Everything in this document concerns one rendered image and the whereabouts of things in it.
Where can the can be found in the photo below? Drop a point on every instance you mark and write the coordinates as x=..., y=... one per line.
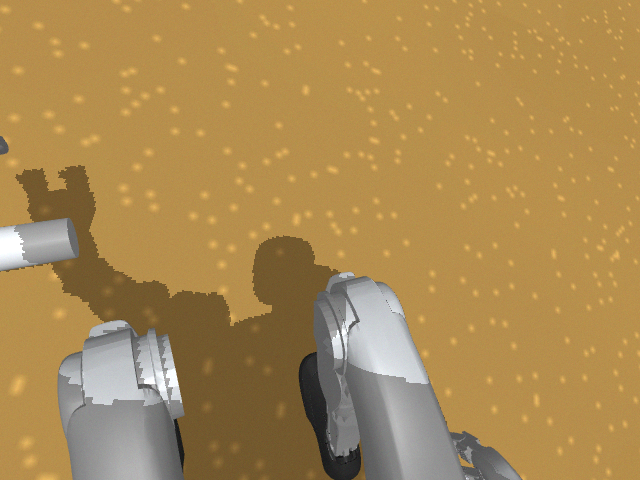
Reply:
x=37, y=243

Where can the right robot hand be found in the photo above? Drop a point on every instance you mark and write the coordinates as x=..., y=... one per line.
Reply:
x=488, y=463

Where can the right robot foot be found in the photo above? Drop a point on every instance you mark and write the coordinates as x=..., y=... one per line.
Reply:
x=340, y=467

